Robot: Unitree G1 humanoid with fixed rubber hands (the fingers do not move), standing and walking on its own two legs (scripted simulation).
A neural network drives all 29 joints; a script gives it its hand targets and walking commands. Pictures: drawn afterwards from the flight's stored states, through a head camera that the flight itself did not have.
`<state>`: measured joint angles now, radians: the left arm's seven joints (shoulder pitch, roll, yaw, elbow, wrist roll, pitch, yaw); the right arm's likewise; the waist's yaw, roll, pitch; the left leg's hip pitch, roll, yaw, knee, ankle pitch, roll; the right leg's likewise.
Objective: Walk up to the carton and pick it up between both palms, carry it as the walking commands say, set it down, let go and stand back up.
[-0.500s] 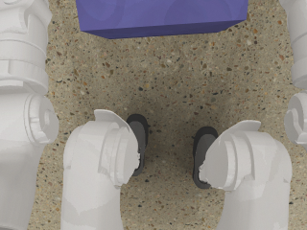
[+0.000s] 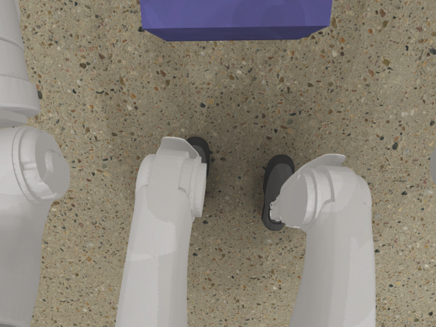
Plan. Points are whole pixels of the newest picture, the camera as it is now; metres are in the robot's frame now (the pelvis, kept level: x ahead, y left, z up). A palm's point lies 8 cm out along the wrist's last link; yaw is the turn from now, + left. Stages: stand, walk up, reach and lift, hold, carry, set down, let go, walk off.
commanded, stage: set down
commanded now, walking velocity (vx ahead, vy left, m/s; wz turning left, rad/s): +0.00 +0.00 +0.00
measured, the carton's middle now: out of the picture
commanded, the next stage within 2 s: let go in 0.86 s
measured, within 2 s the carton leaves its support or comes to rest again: neither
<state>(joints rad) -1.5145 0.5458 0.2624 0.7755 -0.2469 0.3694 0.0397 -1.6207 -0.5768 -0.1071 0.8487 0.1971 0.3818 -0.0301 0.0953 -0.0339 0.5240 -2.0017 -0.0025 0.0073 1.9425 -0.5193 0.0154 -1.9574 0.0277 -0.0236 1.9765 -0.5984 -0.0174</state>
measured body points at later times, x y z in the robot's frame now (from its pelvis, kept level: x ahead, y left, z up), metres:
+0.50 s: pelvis -0.01 +0.01 +0.13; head +0.38 +0.04 +0.34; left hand +0.57 +0.30 +0.01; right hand +0.63 -0.17 +0.02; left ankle +0.13 +0.11 -0.41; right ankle +0.11 -0.11 -0.41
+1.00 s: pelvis +0.01 +0.01 +0.21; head +0.38 +0.03 +0.46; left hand +0.55 +0.29 +0.08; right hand +0.60 -0.18 +0.08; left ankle +0.13 +0.11 -0.41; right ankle +0.11 -0.11 -0.41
